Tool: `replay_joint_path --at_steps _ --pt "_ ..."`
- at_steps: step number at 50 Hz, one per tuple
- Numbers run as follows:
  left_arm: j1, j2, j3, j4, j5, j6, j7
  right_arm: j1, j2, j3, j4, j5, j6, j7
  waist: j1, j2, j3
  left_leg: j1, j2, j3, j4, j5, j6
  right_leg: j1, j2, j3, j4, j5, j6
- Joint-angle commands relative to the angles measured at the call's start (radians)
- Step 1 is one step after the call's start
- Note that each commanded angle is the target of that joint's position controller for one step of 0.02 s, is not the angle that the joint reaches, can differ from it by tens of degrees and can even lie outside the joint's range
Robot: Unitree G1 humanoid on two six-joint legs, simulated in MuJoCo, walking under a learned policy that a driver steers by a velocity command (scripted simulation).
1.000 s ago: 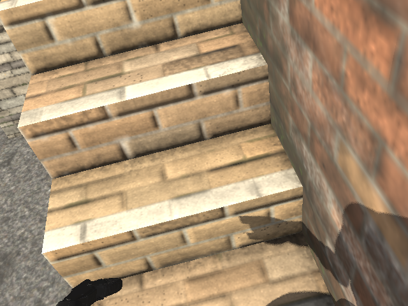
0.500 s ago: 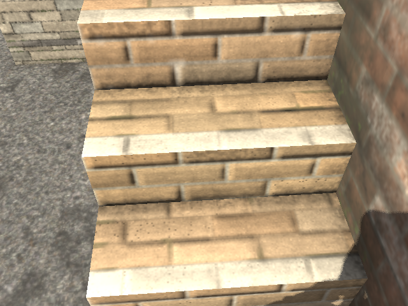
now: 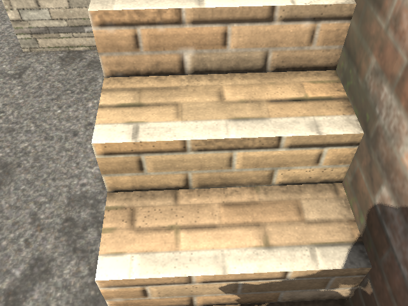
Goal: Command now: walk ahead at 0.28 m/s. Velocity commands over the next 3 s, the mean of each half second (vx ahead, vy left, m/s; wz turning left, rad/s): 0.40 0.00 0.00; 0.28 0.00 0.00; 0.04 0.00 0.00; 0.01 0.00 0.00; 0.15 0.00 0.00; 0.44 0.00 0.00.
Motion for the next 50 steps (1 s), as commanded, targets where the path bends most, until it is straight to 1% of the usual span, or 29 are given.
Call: replay_joint_path --at_steps 1,3,4,5,7,9,10,11,12,14,18,21,24,25,26,27,28,29,30,31,32,34,35,36,39,42,46,47,50 --pt "0.074 0.168 0.058 0.003 0.006 -0.030 -0.006 -0.043 -0.064 -0.030 -0.090 -0.013 -0.028 0.008 0.025 -0.135 0.091 -0.346 0.051 -0.027 0.465 -0.085 -0.013 0.081 -0.340 0.506 -0.405 -0.448 -0.246" --pt "0.013 0.167 0.063 0.005 0.016 -0.051 -0.006 -0.010 -0.058 -0.032 -0.088 -0.006 -0.031 0.012 -0.021 -0.096 0.056 -0.359 0.050 -0.052 0.595 -0.109 -0.017 0.099 -0.279 0.372 -0.357 -0.274 -0.211" --pt "-0.021 0.144 0.051 0.004 0.021 -0.049 -0.009 -0.014 -0.035 -0.010 -0.101 0.010 -0.035 0.028 -0.049 -0.021 0.063 -0.278 0.090 -0.046 0.209 -0.120 -0.014 0.117 -0.212 0.246 -0.344 -0.188 -0.154" --pt "-0.024 0.140 0.046 0.007 0.003 -0.047 -0.014 -0.034 0.003 0.009 -0.095 0.030 -0.047 0.033 -0.021 -0.042 0.076 -0.128 0.071 0.007 0.009 -0.092 0.006 0.050 -0.186 0.186 -0.346 -0.102 -0.130" --pt "0.038 0.156 0.050 0.025 -0.033 -0.050 -0.022 0.019 0.010 0.011 -0.072 0.015 -0.041 0.014 -0.007 -0.083 0.067 0.125 0.020 0.110 -0.239 0.029 0.037 -0.009 -0.208 0.180 -0.309 -0.128 -0.124" --pt "0.090 0.157 0.053 0.056 -0.014 -0.044 -0.051 0.181 -0.040 -0.007 -0.032 0.009 -0.051 0.009 -0.049 0.030 0.015 0.367 -0.022 0.106 -0.341 0.078 0.036 -0.074 -0.146 0.119 -0.094 -0.085 -0.116" --pt "-0.029 0.128 0.043 0.015 -0.009 -0.053 -0.077 0.256 -0.080 -0.021 -0.028 0.007 -0.068 0.001 -0.115 0.124 0.002 0.534 0.083 -0.048 -0.427 0.110 0.047 -0.190 -0.091 0.065 0.134 0.057 -0.083" --pt "-0.112 0.058 0.020 -0.031 -0.034 -0.067 -0.089 0.310 -0.186 -0.045 -0.037 0.003 -0.067 -0.010 -0.152 0.283 -0.039 0.748 0.286 -0.358 -0.500 0.371 0.100 -0.440 0.004 -0.023 0.394 0.005 -0.024" --pt "-0.091 0.070 0.022 -0.046 -0.016 -0.062 -0.079 0.397 -0.242 -0.069 -0.031 0.014 -0.064 -0.019 -0.187 0.270 -0.110 0.622 0.427 -0.554 -0.560 0.304 0.207 -0.405 0.023 0.049 0.603 -0.110 0.025" --pt "-0.141 0.097 0.036 -0.062 -0.003 -0.062 -0.066 0.224 -0.222 -0.060 -0.052 0.004 -0.081 -0.012 -0.099 0.051 0.014 0.519 0.400 -0.480 -0.566 0.338 0.261 -0.538 0.045 0.121 1.108 -0.033 0.079" --pt "-0.234 0.074 0.036 -0.183 -0.014 -0.024 -0.047 0.157 -0.166 -0.046 -0.017 -0.018 -0.112 -0.006 -0.039 0.054 0.104 0.491 0.369 -0.283 -0.502 0.507 0.173 -0.830 0.091 0.157 1.648 -0.180 -0.005" --pt "-0.412 -0.025 0.006 -0.326 -0.027 -0.014 -0.025 0.269 -0.160 -0.045 0.067 -0.039 -0.140 -0.005 -0.068 0.101 0.128 0.587 0.419 -0.229 -0.497 0.561 0.130 -1.149 0.142 0.211 1.992 -0.316 -0.073" --pt "-0.462 -0.003 -0.016 -0.398 -0.031 0.003 -0.022 0.138 -0.161 -0.033 0.053 -0.003 -0.142 0.011 0.015 0.070 0.193 0.286 0.295 -0.015 -0.643 0.609 0.029 -0.934 0.091 0.069 1.578 -0.236 -0.056" --pt "-0.431 0.007 -0.014 -0.397 -0.026 0.022 -0.020 0.163 -0.172 -0.036 0.058 0.008 -0.127 0.008 -0.011 0.075 0.151 0.278 0.276 -0.003 -0.686 0.749 0.040 -0.851 0.071 -0.034 1.516 -0.173 -0.027" --pt "-0.356 0.010 -0.033 -0.411 -0.022 0.038 -0.020 0.054 -0.192 -0.035 0.050 0.042 -0.121 -0.002 0.079 0.088 0.121 0.173 0.202 0.124 -0.732 1.158 -0.003 -0.531 0.018 -0.120 1.081 -0.162 -0.057" --pt "-0.318 0.004 -0.041 -0.365 -0.060 0.046 -0.026 0.036 -0.213 -0.039 0.055 0.077 -0.104 -0.026 0.085 0.147 -0.016 0.107 0.172 0.125 -0.696 1.607 0.040 -0.236 0.083 -0.184 0.923 -0.115 -0.070" --pt "-0.191 0.008 -0.027 -0.324 -0.055 0.043 -0.029 0.028 -0.300 -0.058 0.036 0.089 -0.125 -0.041 0.111 0.246 -0.113 0.209 0.220 0.072 -0.588 1.959 0.035 -0.103 0.090 -0.166 0.831 -0.091 -0.050" --pt "-0.021 0.036 -0.004 -0.285 -0.024 0.030 -0.012 0.012 -0.352 -0.084 0.057 0.089 -0.123 -0.026 0.203 0.362 -0.246 0.357 0.282 0.052 -0.382 2.072 0.039 0.003 0.108 -0.081 0.727 -0.163 -0.047" --pt "0.066 0.077 0.020 -0.216 0.022 0.019 -0.014 0.049 -0.355 -0.094 0.087 0.108 -0.123 0.003 0.236 0.293 -0.291 0.397 0.223 0.027 -0.136 1.853 0.024 0.088 0.127 0.043 0.467 -0.160 -0.048" --pt "0.109 0.240 0.069 -0.161 0.072 0.012 -0.008 0.109 -0.250 -0.088 0.016 0.082 -0.151 0.029 0.146 -0.097 -0.389 0.153 0.039 -0.064 0.343 1.222 -0.017 0.294 -0.099 0.547 0.227 0.015 -0.141" --pt "0.040 0.291 0.090 -0.116 0.049 0.025 -0.004 0.157 -0.107 -0.065 0.036 0.052 -0.152 0.058 0.074 -0.327 -0.469 0.024 -0.184 -0.257 0.847 0.355 -0.045 0.234 -0.225 0.952 -0.183 -0.020 -0.195" --pt "-0.187 0.137 0.056 -0.100 0.010 0.010 -0.010 0.026 0.003 -0.047 -0.068 -0.009 -0.147 0.067 -0.041 -0.081 -0.152 -0.238 -0.189 -0.317 1.209 0.410 -0.054 -0.113 -0.184 0.756 -0.111 -0.375 -0.173" --pt "-0.195 0.075 0.040 -0.030 0.020 -0.016 -0.011 -0.041 0.033 -0.031 -0.084 -0.030 -0.134 0.043 -0.055 0.007 0.011 -0.355 -0.182 -0.304 1.194 0.412 -0.026 -0.202 -0.164 0.591 -0.038 -0.231 -0.153" --pt "-0.182 0.042 0.029 0.015 0.029 -0.035 -0.006 -0.057 0.077 -0.007 -0.109 -0.036 -0.117 0.031 -0.083 0.044 0.059 -0.396 -0.170 -0.328 1.207 0.420 -0.021 -0.245 -0.158 0.467 -0.002 -0.028 -0.133" --pt "-0.063 -0.035 -0.002 0.101 0.028 -0.081 -0.019 -0.034 0.071 0.013 -0.073 -0.013 -0.077 0.027 -0.072 0.022 0.057 -0.527 -0.147 -0.282 1.173 0.201 -0.044 -0.091 -0.144 0.276 -0.029 0.309 -0.142" --pt "0.020 -0.017 0.007 0.120 0.006 -0.103 -0.019 -0.018 0.048 -0.001 -0.040 0.000 -0.044 0.010 -0.067 -0.004 0.006 -0.584 -0.099 -0.122 1.282 0.125 -0.039 0.046 -0.161 0.220 -0.094 0.624 -0.164" --pt "0.155 -0.009 0.009 0.177 -0.011 -0.109 -0.010 -0.254 0.124 0.032 -0.136 0.007 -0.024 0.002 -0.031 -0.071 0.117 -0.946 -0.002 -0.064 1.454 0.087 0.005 0.144 -0.184 0.252 -0.200 0.280 -0.165" --pt "0.173 -0.005 0.010 0.193 -0.013 -0.092 -0.004 -0.315 0.150 0.053 -0.200 -0.014 -0.008 0.008 -0.040 -0.060 0.123 -0.929 0.053 -0.037 1.293 0.075 0.002 0.123 -0.141 0.219 -0.224 0.177 -0.129" --pt "0.225 0.005 0.021 0.206 -0.008 -0.073 0.033 -0.376 0.162 0.059 -0.265 -0.016 0.019 0.031 -0.013 -0.095 0.063 -0.917 0.103 0.000 1.169 0.071 -0.014 0.227 -0.172 0.269 -0.290 0.327 -0.167"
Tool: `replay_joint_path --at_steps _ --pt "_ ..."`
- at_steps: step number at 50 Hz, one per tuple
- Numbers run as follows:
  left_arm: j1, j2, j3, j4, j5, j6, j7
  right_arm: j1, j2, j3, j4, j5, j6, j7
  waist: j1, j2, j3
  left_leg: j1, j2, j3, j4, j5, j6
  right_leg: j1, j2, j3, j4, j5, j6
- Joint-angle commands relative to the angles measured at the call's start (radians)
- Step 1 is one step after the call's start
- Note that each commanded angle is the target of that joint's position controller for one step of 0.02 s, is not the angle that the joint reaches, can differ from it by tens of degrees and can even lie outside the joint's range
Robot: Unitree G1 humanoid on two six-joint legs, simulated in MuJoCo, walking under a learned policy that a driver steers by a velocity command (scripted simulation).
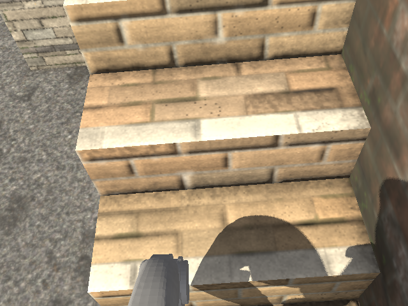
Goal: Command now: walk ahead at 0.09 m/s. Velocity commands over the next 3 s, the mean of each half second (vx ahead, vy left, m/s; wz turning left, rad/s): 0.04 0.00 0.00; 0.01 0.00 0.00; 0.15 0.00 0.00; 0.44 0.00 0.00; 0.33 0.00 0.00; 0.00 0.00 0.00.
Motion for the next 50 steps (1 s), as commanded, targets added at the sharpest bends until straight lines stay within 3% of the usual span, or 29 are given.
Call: replay_joint_path --at_steps 1,2,4,5,6,7,9,10,12,14,17,19,22,24,28,29,30,31,32,33,34,36,37,38,41,42,44,46,50 --pt "0.058 0.193 0.054 -0.060 -0.012 0.008 0.034 -0.161 -0.003 0.021 -0.179 0.007 0.005 0.019 0.030 -0.177 -0.093 0.042 0.081 0.007 -0.371 -0.221 0.021 0.151 -0.268 0.241 -0.378 0.284 -0.155" --pt "0.053 0.182 0.059 -0.064 0.009 0.022 0.041 -0.140 0.021 0.022 -0.155 0.011 0.009 0.016 0.036 -0.200 -0.121 0.193 0.078 0.004 -0.441 -0.277 0.038 0.125 -0.271 0.223 -0.381 0.398 -0.151" --pt "0.141 0.151 0.047 -0.050 -0.004 0.035 0.011 -0.079 0.025 0.014 -0.088 0.055 0.002 0.011 0.077 -0.126 -0.170 0.460 -0.019 0.179 -0.657 -0.388 0.052 0.146 -0.289 0.087 -0.351 0.949 -0.130" --pt "0.145 0.168 0.045 -0.044 -0.012 0.029 0.001 -0.042 0.043 0.010 -0.082 0.058 0.000 -0.004 0.042 -0.182 -0.216 0.579 -0.047 0.200 -0.640 -0.268 0.097 0.150 -0.320 0.053 -0.285 1.409 -0.118" --pt "0.111 0.201 0.046 -0.058 -0.018 0.016 -0.010 0.063 -0.016 -0.015 -0.072 0.056 0.003 -0.021 -0.037 -0.210 -0.277 0.700 -0.086 0.189 -0.742 -0.259 0.127 0.172 -0.327 0.037 -0.170 1.774 -0.109" --pt "0.064 0.253 0.060 -0.087 -0.037 0.012 -0.028 0.150 -0.030 -0.026 -0.058 0.032 -0.003 -0.037 -0.087 -0.152 -0.309 0.831 -0.047 0.080 -0.847 -0.121 0.138 0.061 -0.320 0.018 -0.092 1.658 -0.078" --pt "-0.013 0.289 0.070 -0.155 -0.022 0.024 -0.055 0.206 -0.098 -0.055 -0.042 -0.017 0.023 -0.047 -0.143 0.017 -0.306 0.900 0.114 -0.324 -1.115 -0.439 0.198 -0.137 -0.215 -0.001 0.157 0.979 -0.040" --pt "-0.078 0.267 0.073 -0.177 0.000 0.047 -0.062 0.179 -0.128 -0.068 -0.038 -0.022 0.044 -0.060 -0.170 0.089 -0.254 0.796 0.203 -0.569 -1.349 -0.701 0.244 -0.199 -0.109 0.014 0.357 0.516 -0.042" --pt "-0.122 0.150 0.065 -0.218 0.048 0.068 -0.065 0.094 -0.211 -0.088 -0.034 -0.012 0.031 -0.053 -0.104 0.009 -0.162 0.576 0.267 -0.813 -1.580 -0.794 0.304 -0.259 -0.036 0.233 1.037 0.148 -0.011" --pt "-0.139 0.006 0.025 -0.309 0.058 0.094 -0.020 -0.033 -0.237 -0.088 0.043 0.015 -0.009 -0.053 0.028 0.033 -0.033 0.481 0.263 -0.616 -1.553 -0.603 0.182 -0.451 -0.013 0.242 1.418 0.092 0.055" --pt "-0.120 0.039 0.026 -0.324 0.051 0.106 0.016 0.010 -0.185 -0.061 0.132 0.017 -0.051 -0.046 0.051 -0.049 -0.034 0.576 0.226 -0.349 -1.435 -0.408 0.131 -0.619 0.023 0.170 1.571 0.166 0.050" --pt "-0.147 0.037 0.024 -0.330 0.023 0.107 0.009 0.051 -0.213 -0.062 0.160 0.010 -0.082 -0.044 0.046 -0.012 -0.041 0.649 0.221 -0.291 -1.455 -0.321 0.124 -0.667 0.031 0.190 1.554 0.205 0.060" --pt "-0.156 0.071 0.031 -0.315 0.014 0.120 0.014 0.053 -0.255 -0.069 0.175 0.015 -0.110 -0.047 0.056 0.020 -0.021 0.677 0.248 -0.272 -1.476 -0.208 0.138 -0.680 0.004 0.193 1.425 0.192 0.083" --pt "-0.165 0.103 0.041 -0.295 0.018 0.125 0.006 0.043 -0.276 -0.078 0.154 0.007 -0.106 -0.057 0.051 0.037 -0.077 0.722 0.277 -0.263 -1.484 -0.154 0.130 -0.610 -0.035 0.216 1.275 0.206 0.084" --pt "-0.267 0.084 0.036 -0.333 0.007 0.110 -0.013 -0.006 -0.341 -0.099 0.085 -0.032 -0.075 -0.079 0.003 0.104 -0.143 0.828 0.304 -0.260 -1.486 -0.037 0.141 -0.533 -0.089 0.241 1.043 0.045 0.082" --pt "-0.245 0.101 0.033 -0.348 0.011 0.114 -0.010 -0.069 -0.364 -0.107 0.054 -0.031 -0.064 -0.095 0.024 0.114 -0.198 0.847 0.260 -0.223 -1.483 0.078 0.119 -0.415 -0.118 0.209 0.872 0.001 0.102" --pt "-0.169 0.142 0.029 -0.356 0.000 0.112 -0.028 -0.094 -0.355 -0.097 0.040 -0.021 -0.022 -0.093 0.100 0.185 -0.174 0.888 0.164 -0.084 -1.512 0.199 0.023 -0.267 -0.180 0.165 0.212 -0.204 0.103" --pt "-0.070 0.160 0.038 -0.298 -0.018 0.108 -0.038 -0.051 -0.344 -0.108 0.052 -0.025 0.010 -0.099 0.131 0.131 -0.145 0.908 0.111 -0.081 -1.365 0.187 -0.006 -0.168 -0.102 0.034 -0.065 -0.131 0.124" --pt "-0.008 0.160 0.038 -0.200 -0.037 0.104 -0.023 -0.030 -0.263 -0.105 0.085 -0.021 0.022 -0.086 0.132 0.034 -0.119 0.832 -0.013 -0.010 -1.059 0.015 -0.024 -0.030 -0.062 0.023 -0.170 0.186 0.145" --pt "-0.059 0.159 0.010 -0.209 0.011 0.088 -0.009 0.089 -0.134 -0.070 0.090 0.046 0.013 -0.032 -0.010 -0.208 -0.167 0.686 -0.058 -0.086 -0.860 -0.210 -0.127 0.006 -0.305 0.478 -0.018 0.848 0.051" --pt "-0.124 0.244 0.039 -0.313 0.002 0.102 0.023 0.267 -0.191 -0.100 0.122 0.068 0.032 -0.014 -0.027 -0.255 -0.329 0.747 -0.036 -0.163 -0.715 -0.142 -0.166 0.002 -0.462 0.734 -0.115 0.661 -0.102" --pt "-0.260 0.195 0.024 -0.322 0.002 0.112 0.017 0.132 -0.231 -0.109 0.114 0.027 0.036 0.006 -0.064 -0.233 -0.162 0.694 0.010 -0.158 -0.770 -0.052 -0.162 -0.143 -0.391 0.663 -0.214 -0.068 -0.110" --pt "-0.298 0.210 0.025 -0.329 0.019 0.106 0.014 0.077 -0.226 -0.108 0.121 0.022 0.050 0.000 -0.063 -0.281 -0.123 0.692 0.009 -0.200 -0.841 -0.016 -0.152 -0.138 -0.351 0.607 -0.188 -0.216 -0.089" --pt "-0.286 0.193 0.025 -0.313 0.009 0.106 0.009 0.082 -0.234 -0.098 0.112 0.028 0.062 -0.008 -0.079 -0.330 -0.092 0.716 -0.005 -0.149 -1.093 -0.057 -0.137 -0.113 -0.275 0.485 -0.160 -0.304 -0.042" --pt "-0.116 0.215 0.060 -0.296 0.003 0.120 0.012 0.013 -0.228 -0.079 0.120 0.052 0.052 -0.033 0.015 -0.339 -0.024 0.815 -0.080 -0.018 -1.629 -0.098 -0.085 0.015 -0.215 0.375 -0.131 -0.213 0.007" --pt "-0.071 0.229 0.074 -0.297 -0.010 0.120 0.017 -0.015 -0.241 -0.080 0.117 0.049 0.040 -0.037 0.050 -0.319 -0.025 0.865 -0.063 -0.023 -1.654 0.018 -0.064 0.003 -0.267 0.435 -0.158 -0.104 0.000" --pt "-0.058 0.206 0.074 -0.285 -0.027 0.111 0.006 0.018 -0.257 -0.084 0.106 0.056 0.004 -0.025 0.020 -0.333 -0.057 0.944 -0.052 -0.018 -1.654 0.054 -0.055 -0.046 -0.231 0.381 -0.161 -0.040 0.007" --pt "-0.120 0.201 0.077 -0.280 -0.043 0.104 0.009 0.080 -0.232 -0.073 0.125 0.032 -0.009 -0.020 -0.018 -0.253 -0.065 0.955 -0.056 -0.017 -1.671 0.055 -0.059 -0.042 -0.204 0.328 -0.148 -0.084 0.029" --pt "-0.139 0.208 0.078 -0.256 -0.025 0.096 0.006 0.083 -0.236 -0.070 0.115 0.040 -0.013 -0.015 -0.007 -0.149 -0.101 0.978 -0.035 -0.021 -1.644 0.133 -0.063 -0.043 -0.184 0.261 -0.094 0.019 0.019"
Over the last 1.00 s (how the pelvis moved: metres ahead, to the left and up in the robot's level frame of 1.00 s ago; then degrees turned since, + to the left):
0.31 -0.02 0.19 1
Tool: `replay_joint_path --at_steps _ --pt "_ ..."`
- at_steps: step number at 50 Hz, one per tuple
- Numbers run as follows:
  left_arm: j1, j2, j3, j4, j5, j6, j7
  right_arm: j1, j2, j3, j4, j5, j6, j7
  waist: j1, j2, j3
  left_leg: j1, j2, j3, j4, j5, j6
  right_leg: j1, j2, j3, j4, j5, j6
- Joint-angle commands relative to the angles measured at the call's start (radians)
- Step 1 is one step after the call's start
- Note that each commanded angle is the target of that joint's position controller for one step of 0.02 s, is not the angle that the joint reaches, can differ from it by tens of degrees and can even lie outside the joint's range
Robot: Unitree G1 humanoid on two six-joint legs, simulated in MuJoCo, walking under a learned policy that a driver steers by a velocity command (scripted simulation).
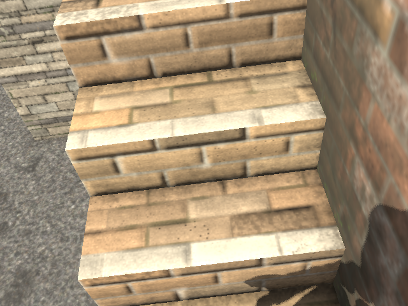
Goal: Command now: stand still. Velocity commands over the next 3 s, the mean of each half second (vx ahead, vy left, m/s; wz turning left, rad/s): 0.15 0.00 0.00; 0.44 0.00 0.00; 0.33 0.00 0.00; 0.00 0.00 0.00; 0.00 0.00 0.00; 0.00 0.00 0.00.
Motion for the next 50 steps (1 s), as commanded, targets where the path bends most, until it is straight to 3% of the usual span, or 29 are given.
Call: replay_joint_path --at_steps 1,3,4,6,7,9,12,14,17,22,23,26,30,33,35,40,42,50 --pt "-0.018 0.104 0.020 -0.028 0.020 -0.022 -0.001 0.018 -0.021 0.006 -0.085 -0.021 -0.013 -0.007 -0.020 -0.172 0.000 -0.023 0.089 -0.048 -0.085 0.112 0.027 0.008 0.005 -0.023 -0.107 -0.005 -0.117" --pt "-0.021 0.071 0.008 -0.017 0.010 -0.021 -0.005 0.033 -0.039 0.006 -0.087 -0.019 -0.019 -0.011 -0.010 -0.053 -0.026 0.015 0.105 -0.077 -0.112 0.136 0.037 -0.001 0.048 -0.072 -0.058 0.011 -0.088" --pt "-0.026 0.054 -0.003 -0.012 0.013 -0.030 0.009 0.034 -0.054 0.000 -0.096 -0.016 -0.020 -0.026 -0.008 -0.020 -0.037 0.057 0.129 -0.126 -0.118 0.164 0.083 -0.029 0.079 -0.109 -0.021 0.022 -0.083" --pt "-0.026 0.054 -0.013 0.005 0.011 -0.034 0.013 0.030 -0.045 0.009 -0.110 -0.009 -0.014 -0.042 -0.005 0.077 -0.058 0.076 0.151 -0.160 -0.140 0.175 0.114 -0.025 0.094 -0.119 0.000 0.025 -0.065" --pt "-0.019 0.059 -0.015 0.017 0.014 -0.035 0.015 0.024 -0.038 0.011 -0.117 -0.008 -0.011 -0.048 0.000 0.089 -0.055 0.065 0.145 -0.157 -0.139 0.174 0.118 -0.011 0.095 -0.119 -0.005 0.029 -0.061" --pt "-0.037 0.072 -0.019 0.030 0.024 -0.037 0.021 0.020 -0.037 0.010 -0.119 0.001 -0.006 -0.050 0.007 0.090 -0.037 0.028 0.121 -0.130 -0.144 0.148 0.105 0.023 0.082 -0.115 -0.032 0.053 -0.058" --pt "-0.025 0.074 -0.024 0.066 0.034 -0.035 0.022 0.053 -0.020 0.013 -0.103 -0.003 -0.011 -0.048 0.006 0.056 -0.019 -0.006 0.101 -0.112 -0.194 -0.070 0.105 0.050 0.070 -0.120 -0.085 0.019 -0.062" --pt "-0.016 0.072 -0.028 0.085 0.039 -0.040 0.019 0.056 -0.013 0.013 -0.097 -0.006 -0.017 -0.038 0.012 0.015 0.005 -0.011 0.095 -0.101 -0.202 -0.091 0.108 0.045 0.060 -0.122 -0.120 -0.005 -0.071" --pt "-0.012 0.083 -0.028 0.104 0.038 -0.051 0.017 0.077 -0.007 0.009 -0.076 0.002 -0.029 -0.031 0.007 -0.049 0.024 0.001 0.078 -0.060 -0.183 -0.061 0.105 0.048 0.040 -0.101 -0.168 -0.045 -0.095" --pt "-0.007 0.088 -0.028 0.138 0.028 -0.068 0.008 0.109 0.007 0.009 -0.055 -0.011 -0.030 -0.027 -0.007 -0.113 0.042 0.024 0.073 -0.022 -0.120 -0.027 0.112 0.035 0.009 -0.066 -0.229 -0.140 -0.147" --pt "-0.014 0.106 -0.023 0.138 0.022 -0.062 -0.008 0.106 0.020 0.019 -0.055 -0.014 -0.034 -0.018 -0.009 -0.084 0.059 0.000 0.073 -0.006 -0.124 0.026 0.096 0.036 -0.003 -0.046 -0.229 -0.123 -0.144" --pt "-0.001 0.089 -0.028 0.149 0.021 -0.070 -0.017 0.107 0.023 0.022 -0.055 -0.003 -0.048 -0.012 0.000 -0.072 0.024 0.016 0.086 -0.012 -0.144 0.119 0.092 0.101 -0.006 -0.055 -0.208 0.012 -0.147" --pt "0.017 0.060 -0.047 0.149 0.011 -0.092 -0.014 0.099 0.002 0.022 -0.057 0.003 -0.063 -0.020 0.001 -0.044 -0.063 0.131 0.106 -0.025 -0.125 0.468 0.085 0.160 0.016 -0.125 -0.113 0.349 -0.127" --pt "0.015 0.056 -0.062 0.143 0.002 -0.110 -0.018 0.104 -0.007 0.027 -0.064 0.005 -0.051 -0.030 -0.017 -0.050 -0.126 0.209 0.115 -0.021 -0.098 0.687 0.071 0.175 0.018 -0.154 -0.040 0.544 -0.108" --pt "0.012 0.056 -0.068 0.139 0.001 -0.112 -0.020 0.106 -0.014 0.030 -0.063 0.003 -0.044 -0.035 -0.017 -0.050 -0.134 0.234 0.119 -0.014 -0.090 0.740 0.066 0.165 0.023 -0.166 -0.023 0.536 -0.103" --pt "-0.009 0.053 -0.085 0.119 0.019 -0.104 -0.016 0.077 -0.028 0.037 -0.065 0.002 -0.045 -0.033 -0.011 -0.017 -0.090 0.238 0.136 -0.019 -0.090 0.844 0.062 0.161 0.039 -0.201 -0.062 0.458 -0.084" --pt "-0.010 0.055 -0.088 0.115 0.020 -0.100 -0.013 0.073 -0.034 0.037 -0.064 0.003 -0.049 -0.032 -0.010 -0.008 -0.086 0.233 0.138 -0.021 -0.089 0.854 0.059 0.176 0.034 -0.207 -0.076 0.473 -0.078" --pt "-0.035 0.059 -0.093 0.111 0.024 -0.098 -0.012 0.052 -0.029 0.042 -0.066 0.000 -0.049 -0.027 -0.013 -0.017 -0.093 0.220 0.147 -0.026 -0.103 0.762 0.050 0.225 0.006 -0.222 -0.123 0.513 -0.068"
Over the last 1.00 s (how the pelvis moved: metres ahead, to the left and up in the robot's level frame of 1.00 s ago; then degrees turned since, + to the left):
0.14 -0.03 0.19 -2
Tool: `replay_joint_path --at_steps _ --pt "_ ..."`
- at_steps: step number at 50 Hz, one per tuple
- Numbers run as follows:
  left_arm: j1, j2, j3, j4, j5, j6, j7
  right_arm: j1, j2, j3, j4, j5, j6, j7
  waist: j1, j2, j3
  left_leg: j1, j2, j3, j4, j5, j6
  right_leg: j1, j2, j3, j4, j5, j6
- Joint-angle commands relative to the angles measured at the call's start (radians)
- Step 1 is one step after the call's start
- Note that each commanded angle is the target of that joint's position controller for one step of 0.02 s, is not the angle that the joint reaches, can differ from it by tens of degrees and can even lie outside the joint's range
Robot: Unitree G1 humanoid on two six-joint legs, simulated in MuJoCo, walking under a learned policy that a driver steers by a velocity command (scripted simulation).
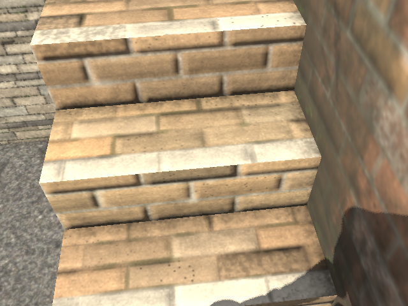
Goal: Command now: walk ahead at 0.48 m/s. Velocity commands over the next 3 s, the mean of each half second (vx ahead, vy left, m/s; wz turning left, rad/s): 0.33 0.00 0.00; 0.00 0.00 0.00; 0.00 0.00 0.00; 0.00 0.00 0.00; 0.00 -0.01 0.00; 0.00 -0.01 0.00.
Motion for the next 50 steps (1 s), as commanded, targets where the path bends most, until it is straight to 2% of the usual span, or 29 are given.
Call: replay_joint_path --at_steps 1,2,3,6,9,17,18,19,20,21,22,23,24,25,28,30,32,34,35,36,39,42,43,44,45,47,48,49,50 --pt "0.050 0.089 0.016 -0.028 0.002 -0.005 0.005 0.023 -0.075 -0.015 -0.049 -0.001 -0.010 -0.003 0.000 -0.003 -0.049 0.027 0.084 -0.030 0.033 0.809 0.037 0.057 -0.001 -0.014 -0.011 0.494 -0.042" --pt "0.047 0.089 0.024 -0.030 -0.001 0.001 0.003 0.033 -0.058 -0.016 -0.016 0.024 -0.018 0.008 0.005 0.041 -0.070 -0.011 0.065 -0.024 -0.009 0.697 0.025 0.114 -0.012 0.029 -0.017 0.458 -0.043" --pt "0.042 0.114 0.031 -0.033 0.003 0.004 0.005 0.026 -0.050 -0.014 -0.013 0.018 -0.023 0.014 0.005 0.018 -0.053 -0.025 0.068 -0.029 -0.022 0.652 0.023 0.118 -0.019 0.034 -0.024 0.471 -0.037" --pt "0.056 0.118 0.035 -0.023 0.009 0.007 0.007 0.012 -0.048 -0.018 0.000 0.021 -0.028 0.021 0.005 -0.016 -0.024 -0.075 0.064 -0.036 -0.040 0.553 0.031 0.141 -0.035 0.037 -0.052 0.499 -0.031" --pt "0.047 0.111 0.037 -0.016 -0.001 0.001 0.001 -0.003 -0.036 -0.014 0.004 0.012 -0.026 0.023 0.004 -0.058 -0.012 -0.068 0.069 -0.032 -0.080 0.454 0.036 0.106 -0.044 0.053 -0.090 0.383 -0.034" --pt "0.073 0.108 0.046 0.009 -0.006 -0.008 0.000 0.014 -0.023 -0.019 0.012 0.009 -0.023 0.023 0.005 -0.067 0.013 -0.086 0.067 -0.024 -0.112 0.346 0.035 0.101 -0.050 0.084 -0.137 0.249 -0.052" --pt "0.081 0.212 0.087 0.006 -0.009 0.006 0.014 0.000 -0.138 -0.060 -0.012 0.012 -0.013 0.007 0.006 -0.064 0.126 -0.164 0.057 0.004 0.073 0.562 0.005 0.056 -0.077 0.062 0.060 0.902 -0.050" --pt "0.118 0.183 0.085 0.004 -0.023 0.008 0.020 0.060 -0.103 -0.054 -0.001 0.025 -0.003 -0.001 0.012 -0.114 -0.036 -0.126 0.037 0.035 0.134 0.488 -0.004 0.123 -0.091 0.066 0.124 1.132 -0.080" --pt "0.112 0.157 0.083 -0.006 -0.027 0.007 0.020 0.076 -0.070 -0.051 0.000 0.026 0.001 0.001 0.004 -0.171 -0.090 -0.136 0.028 0.050 0.123 0.349 -0.013 0.131 -0.097 0.079 0.134 1.117 -0.102" --pt "0.085 0.142 0.083 -0.020 -0.021 0.018 0.023 0.074 -0.063 -0.051 0.005 0.021 0.005 0.005 0.002 -0.193 -0.087 -0.138 0.035 0.056 0.073 0.239 -0.009 0.093 -0.092 0.084 0.129 0.933 -0.109" --pt "0.068 0.130 0.084 -0.032 -0.017 0.029 0.024 0.058 -0.057 -0.049 0.006 0.011 0.012 0.008 0.007 -0.163 -0.070 -0.129 0.034 0.057 0.049 0.204 -0.005 0.041 -0.080 0.093 0.119 0.704 -0.107" --pt "0.059 0.134 0.088 -0.045 -0.017 0.038 0.025 0.029 -0.061 -0.049 -0.004 0.003 0.017 0.007 0.014 -0.111 -0.035 -0.122 0.037 0.052 0.050 0.259 -0.002 -0.011 -0.066 0.093 0.132 0.583 -0.099" --pt "0.066 0.127 0.087 -0.054 -0.018 0.044 0.031 0.020 -0.086 -0.054 -0.003 -0.004 0.021 0.009 0.027 -0.032 -0.018 -0.127 0.043 0.049 0.093 0.352 0.003 -0.049 -0.041 0.067 0.119 0.472 -0.080" --pt "0.067 0.133 0.083 -0.052 -0.006 0.040 0.037 0.017 -0.088 -0.051 -0.032 -0.018 0.028 -0.004 0.013 -0.070 0.012 -0.115 0.076 0.021 0.107 0.456 0.025 -0.104 -0.013 0.012 0.106 0.394 -0.054" --pt "0.044 0.137 0.083 -0.057 -0.010 0.046 0.031 0.052 -0.114 -0.053 -0.035 -0.017 0.039 -0.025 -0.009 -0.025 -0.003 -0.136 0.064 0.018 0.128 0.451 0.043 -0.099 0.004 -0.004 0.104 0.307 -0.035" --pt "0.032 0.127 0.083 -0.069 -0.003 0.057 0.023 0.032 -0.118 -0.052 -0.049 -0.011 0.035 -0.022 0.010 0.015 -0.018 -0.141 0.050 0.025 0.133 0.412 0.057 -0.123 0.008 -0.018 0.118 0.219 -0.010" --pt "0.023 0.130 0.081 -0.068 0.007 0.064 0.023 0.011 -0.113 -0.050 -0.061 -0.013 0.041 -0.022 0.011 0.023 -0.001 -0.151 0.052 0.024 0.125 0.332 0.059 -0.168 0.016 -0.020 0.110 0.125 -0.006" --pt "0.007 0.139 0.084 -0.076 0.014 0.074 0.027 0.019 -0.128 -0.054 -0.069 -0.010 0.049 -0.025 0.008 0.039 0.021 -0.195 0.053 0.007 0.090 0.225 0.070 -0.188 0.029 -0.027 0.117 0.040 0.001" --pt "-0.002 0.134 0.082 -0.079 0.016 0.075 0.027 0.016 -0.126 -0.053 -0.076 -0.015 0.052 -0.027 0.008 0.030 0.035 -0.210 0.061 -0.005 0.079 0.200 0.077 -0.200 0.030 -0.028 0.115 0.022 0.005" --pt "0.001 0.125 0.085 -0.084 0.007 0.077 0.034 0.023 -0.135 -0.057 -0.072 -0.015 0.052 -0.027 0.014 0.027 0.041 -0.232 0.054 -0.008 0.073 0.175 0.076 -0.187 0.028 -0.016 0.102 -0.037 0.011" --pt "0.020 0.134 0.089 -0.075 0.015 0.079 0.027 0.027 -0.124 -0.055 -0.085 -0.029 0.051 -0.019 0.010 0.006 0.068 -0.266 0.048 -0.012 0.049 0.045 0.071 -0.202 0.028 0.000 0.073 -0.084 0.001" --pt "0.036 0.154 0.102 -0.070 0.018 0.080 0.029 0.040 -0.118 -0.054 -0.087 -0.026 0.051 -0.017 0.009 -0.071 0.079 -0.284 0.023 0.008 0.086 -0.014 0.048 -0.214 -0.012 0.079 -0.014 -0.176 -0.030" --pt "0.049 0.173 0.109 -0.073 0.019 0.077 0.026 0.028 -0.112 -0.051 -0.094 -0.022 0.057 -0.016 0.021 -0.108 0.070 -0.323 0.005 0.024 0.140 -0.011 0.030 -0.170 -0.063 0.149 -0.068 -0.198 -0.056" --pt "0.063 0.169 0.110 -0.067 0.019 0.063 0.043 0.025 -0.118 -0.061 -0.097 -0.023 0.060 -0.021 0.030 -0.210 0.058 -0.329 -0.004 0.033 0.237 0.018 0.049 -0.170 -0.095 0.192 -0.093 -0.216 -0.111" --pt "0.057 0.163 0.113 -0.066 0.017 0.057 0.047 0.051 -0.123 -0.066 -0.098 -0.024 0.064 -0.021 0.030 -0.265 0.034 -0.303 -0.020 0.041 0.375 -0.032 0.052 -0.211 -0.138 0.244 -0.115 -0.229 -0.160" --pt "-0.035 0.169 0.119 -0.098 0.016 0.049 0.050 0.149 -0.103 -0.074 -0.090 -0.024 0.074 -0.012 -0.023 -0.294 0.016 -0.247 -0.004 0.017 0.564 -0.115 0.074 -0.351 -0.191 0.266 -0.133 -0.296 -0.220" --pt "-0.088 0.172 0.119 -0.112 0.020 0.048 0.047 0.206 -0.085 -0.071 -0.088 -0.021 0.076 -0.010 -0.068 -0.285 0.031 -0.211 0.029 -0.003 0.465 -0.127 0.096 -0.393 -0.171 0.227 -0.114 -0.320 -0.195" --pt "-0.109 0.178 0.119 -0.118 0.004 0.062 0.050 0.223 -0.076 -0.068 -0.071 -0.021 0.080 -0.016 -0.081 -0.248 0.070 -0.233 0.040 0.005 0.309 -0.080 0.108 -0.357 -0.142 0.195 -0.062 -0.320 -0.150" --pt "-0.104 0.196 0.122 -0.129 0.016 0.072 0.051 0.237 -0.064 -0.060 -0.061 -0.033 0.094 -0.019 -0.072 -0.292 0.082 -0.176 0.104 -0.050 0.145 -0.047 0.133 -0.368 -0.139 0.218 -0.015 -0.291 -0.146"
Over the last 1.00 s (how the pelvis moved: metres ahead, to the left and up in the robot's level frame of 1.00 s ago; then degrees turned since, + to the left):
0.10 0.01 0.01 -1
